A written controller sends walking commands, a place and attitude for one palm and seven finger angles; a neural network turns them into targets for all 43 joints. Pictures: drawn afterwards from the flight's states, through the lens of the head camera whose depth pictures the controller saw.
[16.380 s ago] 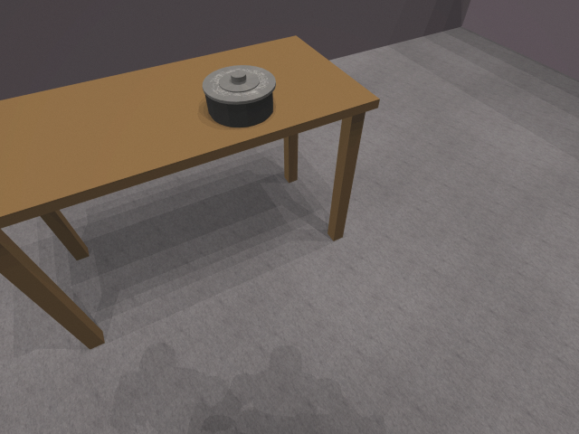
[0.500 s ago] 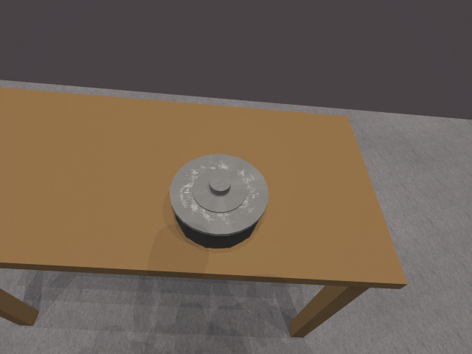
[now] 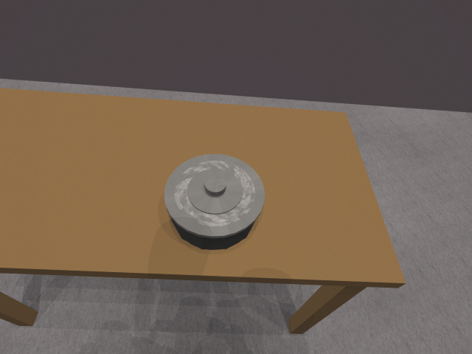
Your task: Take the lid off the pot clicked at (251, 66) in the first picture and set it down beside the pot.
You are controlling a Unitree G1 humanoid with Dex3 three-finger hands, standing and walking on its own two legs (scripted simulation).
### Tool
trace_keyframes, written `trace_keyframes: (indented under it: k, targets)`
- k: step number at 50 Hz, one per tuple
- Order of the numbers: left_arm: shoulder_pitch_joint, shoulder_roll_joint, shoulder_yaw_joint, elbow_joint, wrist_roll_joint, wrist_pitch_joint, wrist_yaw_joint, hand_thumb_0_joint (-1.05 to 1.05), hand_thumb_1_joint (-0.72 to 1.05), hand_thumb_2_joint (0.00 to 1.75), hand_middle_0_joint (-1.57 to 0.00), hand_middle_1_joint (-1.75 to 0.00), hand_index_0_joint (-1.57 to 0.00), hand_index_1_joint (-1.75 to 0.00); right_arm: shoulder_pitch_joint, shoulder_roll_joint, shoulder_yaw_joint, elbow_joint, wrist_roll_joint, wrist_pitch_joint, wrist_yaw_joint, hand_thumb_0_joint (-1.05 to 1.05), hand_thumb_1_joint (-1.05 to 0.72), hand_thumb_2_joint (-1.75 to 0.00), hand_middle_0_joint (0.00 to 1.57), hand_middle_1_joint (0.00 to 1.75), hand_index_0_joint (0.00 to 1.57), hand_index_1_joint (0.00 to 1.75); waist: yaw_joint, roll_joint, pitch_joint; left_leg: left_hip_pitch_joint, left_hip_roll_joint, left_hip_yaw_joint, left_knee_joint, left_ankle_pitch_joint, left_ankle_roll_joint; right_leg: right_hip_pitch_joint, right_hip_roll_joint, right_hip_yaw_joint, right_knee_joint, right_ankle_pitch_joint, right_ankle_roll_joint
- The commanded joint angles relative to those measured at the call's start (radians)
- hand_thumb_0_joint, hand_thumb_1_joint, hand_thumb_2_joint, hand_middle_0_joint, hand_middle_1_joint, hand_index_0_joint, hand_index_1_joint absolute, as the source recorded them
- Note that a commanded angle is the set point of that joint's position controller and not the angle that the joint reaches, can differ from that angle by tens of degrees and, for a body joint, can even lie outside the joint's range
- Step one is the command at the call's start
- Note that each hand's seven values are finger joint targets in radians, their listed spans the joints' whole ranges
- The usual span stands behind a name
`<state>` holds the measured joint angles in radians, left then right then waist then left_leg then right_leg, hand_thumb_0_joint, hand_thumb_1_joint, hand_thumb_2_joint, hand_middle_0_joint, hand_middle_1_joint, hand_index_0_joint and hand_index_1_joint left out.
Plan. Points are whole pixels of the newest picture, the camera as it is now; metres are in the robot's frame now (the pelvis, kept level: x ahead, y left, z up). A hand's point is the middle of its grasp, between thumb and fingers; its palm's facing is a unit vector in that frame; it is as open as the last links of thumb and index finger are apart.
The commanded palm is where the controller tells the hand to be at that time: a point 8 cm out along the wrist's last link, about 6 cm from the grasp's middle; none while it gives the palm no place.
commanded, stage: shuffle to correct the standing spot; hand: left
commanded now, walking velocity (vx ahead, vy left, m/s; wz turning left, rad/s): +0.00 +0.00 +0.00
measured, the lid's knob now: (215, 185) +0.41 +0.07 +0.02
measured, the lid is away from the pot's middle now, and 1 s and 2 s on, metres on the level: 0.00 0.00 0.00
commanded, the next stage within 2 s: come to a stop and stand still in 0.64 s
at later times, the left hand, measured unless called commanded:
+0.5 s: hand out of the picture -0.05 +0.14 -0.19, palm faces +0.00 -0.99 -0.14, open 7.4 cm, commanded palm none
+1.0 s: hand out of the picture -0.06 +0.08 -0.19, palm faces +0.01 -0.99 -0.10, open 7.4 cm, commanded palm none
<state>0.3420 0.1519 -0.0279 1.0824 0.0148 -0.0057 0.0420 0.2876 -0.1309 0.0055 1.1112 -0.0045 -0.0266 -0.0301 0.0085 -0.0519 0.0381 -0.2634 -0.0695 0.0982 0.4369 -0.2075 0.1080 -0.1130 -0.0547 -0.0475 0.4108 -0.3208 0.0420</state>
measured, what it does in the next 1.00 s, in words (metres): shifts its weight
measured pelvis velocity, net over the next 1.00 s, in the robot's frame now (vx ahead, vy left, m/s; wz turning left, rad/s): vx -0.03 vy -0.06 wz -0.01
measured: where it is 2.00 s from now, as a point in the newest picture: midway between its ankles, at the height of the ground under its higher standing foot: outside the picture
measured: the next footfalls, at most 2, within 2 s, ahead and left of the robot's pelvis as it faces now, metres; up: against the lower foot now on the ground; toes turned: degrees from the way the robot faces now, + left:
none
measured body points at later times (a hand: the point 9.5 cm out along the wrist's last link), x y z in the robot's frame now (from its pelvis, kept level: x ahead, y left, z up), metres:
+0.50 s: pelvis -0.03 -0.02 +0.00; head +0.01 +0.01 +0.45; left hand -0.05 +0.19 -0.17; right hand -0.01 -0.25 -0.15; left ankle +0.02 +0.05 -0.74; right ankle -0.07 -0.14 -0.74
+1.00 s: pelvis -0.03 -0.06 +0.00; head -0.01 -0.04 +0.44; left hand -0.06 +0.14 -0.18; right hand -0.04 -0.28 -0.15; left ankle +0.00 +0.05 -0.74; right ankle -0.07 -0.14 -0.74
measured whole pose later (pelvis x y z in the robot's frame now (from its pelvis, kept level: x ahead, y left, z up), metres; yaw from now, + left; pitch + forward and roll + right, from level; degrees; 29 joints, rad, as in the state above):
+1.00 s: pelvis -0.03 -0.06 +0.00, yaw +0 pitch +0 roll -1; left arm 0.36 0.13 -0.04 1.06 0.01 -0.01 0.03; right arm 0.30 -0.11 0.00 1.10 -0.01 0.01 -0.03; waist 0.01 -0.04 0.03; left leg -0.31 0.04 0.05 0.56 -0.25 0.01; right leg -0.17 0.06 -0.08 0.47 -0.31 -0.05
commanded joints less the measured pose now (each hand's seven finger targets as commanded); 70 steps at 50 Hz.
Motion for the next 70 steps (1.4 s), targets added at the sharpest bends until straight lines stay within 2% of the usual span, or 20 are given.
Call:
trace_keyframes:
  k: [1, 4, 9, 13, 21, 24, 31, 33, 36, 39, 40, 41, 43, 46, 49, 51, 53, 55, 67, 70]
  targets:
    - [0.122, 0.062, 0.014, -0.002, 0.000, -0.010, 0.008, 0.00, 0.90, 0.90, -0.20, -0.30, -0.20, -0.30, 0.079, -0.092, -0.010, -0.019, 0.006, -0.017, -0.005, 0.00, -0.90, -0.90, 0.20, 0.30, 0.20, 0.30, 0.004, 0.028, 0.007, 0.077, 0.189, -0.218, -0.101, 0.141, -0.011, -0.071, -0.065, 0.050, -0.060, 0.127, -0.065]
    - [0.126, 0.053, 0.011, 0.005, 0.000, -0.009, 0.009, 0.00, 0.90, 0.90, -0.20, -0.30, -0.20, -0.30, 0.082, -0.089, -0.009, -0.012, 0.006, -0.019, -0.007, 0.00, -0.90, -0.90, 0.20, 0.30, 0.20, 0.30, -0.001, 0.043, 0.006, 0.093, 0.192, -0.216, -0.104, 0.166, -0.014, -0.080, -0.066, 0.053, -0.057, 0.133, -0.060]
    - [0.132, 0.051, 0.015, 0.003, -0.004, 0.001, 0.012, 0.00, 0.90, 0.90, -0.20, -0.30, -0.20, -0.30, 0.070, -0.094, -0.017, -0.009, 0.009, -0.018, -0.015, 0.00, -0.90, -0.90, 0.20, 0.30, 0.20, 0.30, -0.002, 0.048, -0.013, 0.128, 0.222, -0.232, -0.088, 0.330, -0.011, -0.079, -0.056, 0.045, -0.045, 0.157, -0.043]
    - [0.133, 0.055, 0.022, 0.001, -0.006, 0.012, 0.013, 0.00, 0.90, 0.90, -0.20, -0.30, -0.20, -0.30, 0.054, -0.100, -0.025, -0.009, 0.010, -0.009, -0.020, 0.00, -0.90, -0.90, 0.20, 0.30, 0.20, 0.30, -0.003, 0.068, -0.028, 0.138, 0.246, -0.240, -0.080, 0.350, -0.008, -0.086, -0.049, 0.035, -0.035, 0.132, -0.037]
    - [0.121, 0.068, 0.031, -0.012, 0.003, 0.029, 0.005, 0.00, 0.90, 0.90, -0.20, -0.30, -0.20, -0.30, 0.009, -0.115, -0.045, -0.032, 0.007, 0.012, -0.015, 0.00, -0.90, -0.90, 0.20, 0.30, 0.20, 0.30, -0.002, 0.081, 0.002, 0.033, 0.276, -0.267, -0.108, 0.071, -0.001, -0.110, -0.032, 0.023, -0.015, 0.075, -0.042]
    - [0.123, 0.072, 0.034, -0.019, 0.008, 0.035, 0.002, 0.00, 0.90, 0.90, -0.20, -0.30, -0.20, -0.30, -0.007, -0.129, -0.054, -0.048, 0.003, 0.022, -0.012, 0.00, -0.90, -0.90, 0.20, 0.30, 0.20, 0.30, -0.005, 0.113, 0.002, 0.000, 0.286, -0.271, -0.122, -0.060, -0.002, -0.130, -0.023, 0.019, 0.007, 0.049, -0.044]
    - [0.126, 0.087, 0.037, -0.045, 0.013, 0.040, -0.006, 0.00, 0.90, 0.90, -0.20, -0.30, -0.20, -0.30, -0.013, -0.151, -0.073, -0.079, -0.005, 0.037, -0.005, 0.00, -0.90, -0.90, 0.20, 0.30, 0.20, 0.30, -0.007, 0.091, -0.001, -0.091, 0.290, -0.263, -0.094, -0.202, -0.007, -0.136, -0.007, 0.028, 0.040, 0.035, -0.065]
    - [0.127, 0.088, 0.038, -0.055, 0.015, 0.041, -0.007, 0.00, 0.90, 0.90, -0.20, -0.30, -0.20, -0.30, -0.016, -0.155, -0.077, -0.088, -0.008, 0.043, -0.003, 0.00, -0.90, -0.90, 0.20, 0.30, 0.20, 0.30, -0.011, 0.098, 0.001, -0.111, 0.283, -0.251, -0.075, -0.247, -0.014, -0.155, -0.008, 0.045, 0.041, 0.020, -0.071]
    - [0.116, 0.102, 0.037, -0.069, 0.016, 0.038, -0.009, 0.00, 0.90, 0.90, -0.20, -0.30, -0.20, -0.30, -0.001, -0.135, -0.078, -0.097, -0.010, 0.050, -0.001, 0.00, -0.90, -0.90, 0.20, 0.30, 0.20, 0.30, -0.017, 0.026, 0.017, -0.130, 0.234, -0.207, 0.000, -0.285, -0.036, -0.189, -0.031, 0.108, -0.016, -0.029, -0.101]
    - [0.081, 0.115, 0.032, -0.083, 0.010, 0.024, -0.004, 0.00, 0.90, 0.90, -0.20, -0.30, -0.20, -0.30, 0.016, -0.068, -0.058, -0.098, -0.010, 0.052, 0.004, 0.00, -0.90, -0.90, 0.20, 0.30, 0.20, 0.30, -0.032, -0.074, 0.025, -0.088, 0.126, -0.067, 0.211, -0.201, -0.082, -0.266, -0.127, 0.243, -0.156, -0.168, -0.154]
    - [0.068, 0.118, 0.028, -0.083, 0.005, 0.013, -0.002, 0.00, 0.90, 0.90, -0.20, -0.30, -0.20, -0.30, 0.027, -0.043, -0.047, -0.088, -0.008, 0.047, 0.005, 0.00, -0.90, -0.90, 0.20, 0.30, 0.20, 0.30, -0.039, -0.070, 0.008, -0.043, 0.115, -0.051, 0.268, -0.146, -0.090, -0.284, -0.155, 0.268, -0.197, -0.169, -0.164]
    - [0.057, 0.119, 0.024, -0.083, 0.001, 0.005, 0.000, 0.00, 0.90, 0.90, -0.20, -0.30, -0.20, -0.30, 0.042, -0.029, -0.040, -0.081, -0.004, 0.044, 0.004, 0.00, -0.90, -0.90, 0.20, 0.30, 0.20, 0.30, -0.042, -0.059, 0.012, -0.019, 0.118, -0.058, 0.269, -0.125, -0.091, -0.293, -0.158, 0.268, -0.216, -0.161, -0.166]
    - [0.053, 0.108, 0.018, -0.073, -0.003, -0.010, 0.002, 0.00, 0.90, 0.90, -0.20, -0.30, -0.20, -0.30, 0.055, -0.023, -0.025, -0.062, -0.004, 0.034, 0.004, 0.00, -0.90, -0.90, 0.20, 0.30, 0.20, 0.30, -0.042, 0.005, 0.040, -0.010, 0.138, -0.075, 0.196, -0.063, -0.091, -0.265, -0.131, 0.233, -0.186, -0.045, -0.135]
    - [0.090, 0.085, 0.011, -0.053, -0.008, -0.024, 0.002, 0.00, 0.90, 0.90, -0.20, -0.30, -0.20, -0.30, 0.062, -0.038, -0.010, -0.046, 0.001, 0.017, -0.002, 0.00, -0.90, -0.90, 0.20, 0.30, 0.20, 0.30, -0.007, 0.049, 0.104, -0.043, 0.170, -0.108, 0.053, 0.043, -0.082, -0.166, -0.076, 0.158, -0.098, 0.235, -0.078]
    - [0.115, 0.082, 0.012, -0.034, -0.011, -0.025, 0.008, 0.00, 0.90, 0.90, -0.20, -0.30, -0.20, -0.30, 0.069, -0.042, -0.002, -0.037, 0.007, 0.008, -0.009, 0.00, -0.90, -0.90, 0.20, 0.30, 0.20, 0.30, 0.006, 0.109, 0.051, -0.025, 0.180, -0.119, 0.020, 0.133, -0.073, -0.077, -0.077, 0.138, -0.054, 0.404, -0.050]
    - [0.110, 0.084, 0.014, -0.034, -0.014, -0.027, 0.008, 0.00, 0.90, 0.90, -0.20, -0.30, -0.20, -0.30, 0.079, -0.050, -0.001, -0.033, 0.009, 0.001, -0.011, 0.00, -0.90, -0.90, 0.20, 0.30, 0.20, 0.30, 0.009, 0.082, 0.020, -0.012, 0.189, -0.134, 0.007, 0.192, -0.064, -0.037, -0.073, 0.122, -0.036, 0.440, -0.057]
    - [0.110, 0.067, 0.013, -0.035, -0.013, -0.029, 0.009, 0.00, 0.90, 0.90, -0.20, -0.30, -0.20, -0.30, 0.085, -0.057, -0.002, -0.030, 0.009, -0.002, -0.010, 0.00, -0.90, -0.90, 0.20, 0.30, 0.20, 0.30, 0.006, 0.034, -0.015, 0.016, 0.195, -0.140, -0.005, 0.183, -0.058, -0.028, -0.071, 0.113, -0.039, 0.391, -0.062]
    - [0.100, 0.058, 0.009, -0.028, -0.012, -0.029, 0.008, 0.00, 0.90, 0.90, -0.20, -0.30, -0.20, -0.30, 0.097, -0.058, -0.001, -0.020, 0.008, -0.005, -0.008, 0.00, -0.90, -0.90, 0.20, 0.30, 0.20, 0.30, 0.002, 0.028, -0.023, 0.031, 0.196, -0.148, -0.021, 0.171, -0.053, -0.030, -0.065, 0.110, -0.048, 0.333, -0.072]
    - [0.099, 0.036, 0.006, -0.012, -0.006, -0.022, 0.005, 0.00, 0.90, 0.90, -0.20, -0.30, -0.20, -0.30, 0.113, -0.047, -0.001, 0.000, 0.004, -0.005, -0.004, 0.00, -0.90, -0.90, 0.20, 0.30, 0.20, 0.30, -0.002, 0.041, 0.069, -0.002, 0.190, -0.180, -0.088, 0.011, -0.037, -0.091, -0.055, 0.090, -0.080, 0.139, -0.086]
    - [0.109, 0.032, 0.006, -0.006, -0.006, -0.024, 0.005, 0.00, 0.90, 0.90, -0.20, -0.30, -0.20, -0.30, 0.122, -0.045, -0.001, 0.002, 0.003, -0.007, -0.004, 0.00, -0.90, -0.90, 0.20, 0.30, 0.20, 0.30, -0.004, 0.047, 0.034, 0.020, 0.190, -0.185, -0.092, 0.014, -0.032, -0.084, -0.056, 0.090, -0.075, 0.147, -0.086]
